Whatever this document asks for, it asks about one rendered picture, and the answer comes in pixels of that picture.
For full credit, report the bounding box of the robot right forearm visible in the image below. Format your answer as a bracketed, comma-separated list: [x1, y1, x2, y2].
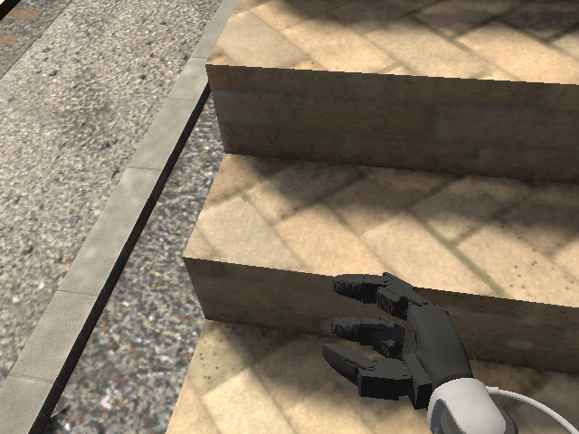
[427, 378, 518, 434]

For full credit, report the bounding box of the robot right hand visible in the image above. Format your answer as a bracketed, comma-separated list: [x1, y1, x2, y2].
[322, 272, 476, 410]

